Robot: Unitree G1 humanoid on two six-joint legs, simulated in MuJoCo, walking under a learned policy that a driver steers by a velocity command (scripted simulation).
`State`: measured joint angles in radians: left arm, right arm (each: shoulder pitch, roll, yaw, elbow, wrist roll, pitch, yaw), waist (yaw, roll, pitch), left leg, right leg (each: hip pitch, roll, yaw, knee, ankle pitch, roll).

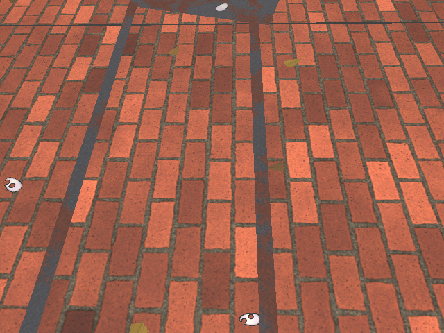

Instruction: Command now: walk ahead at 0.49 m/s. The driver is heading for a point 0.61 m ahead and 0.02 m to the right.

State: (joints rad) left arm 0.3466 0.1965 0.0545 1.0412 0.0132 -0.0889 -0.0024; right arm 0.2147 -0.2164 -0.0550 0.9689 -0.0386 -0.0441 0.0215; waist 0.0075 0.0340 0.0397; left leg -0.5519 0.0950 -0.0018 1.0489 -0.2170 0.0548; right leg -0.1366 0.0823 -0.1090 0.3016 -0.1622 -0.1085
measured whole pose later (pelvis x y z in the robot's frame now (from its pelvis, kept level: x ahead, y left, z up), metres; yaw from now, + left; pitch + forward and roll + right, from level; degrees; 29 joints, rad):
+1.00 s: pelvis +0.51 +0.01 -0.01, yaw -9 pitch +0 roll +1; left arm 0.15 0.19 0.03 0.96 0.01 -0.06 0.01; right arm 0.30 -0.17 -0.04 1.02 -0.01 -0.05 -0.03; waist -0.02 0.01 0.09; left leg -0.34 0.02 0.03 1.11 -0.47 0.02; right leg -0.33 0.06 -0.11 0.46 -0.12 -0.12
